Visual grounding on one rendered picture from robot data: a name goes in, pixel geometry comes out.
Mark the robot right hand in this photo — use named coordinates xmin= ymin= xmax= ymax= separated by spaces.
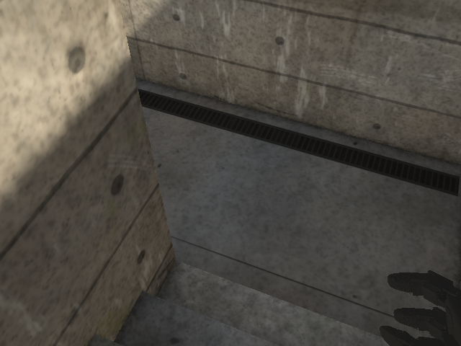
xmin=380 ymin=270 xmax=461 ymax=346

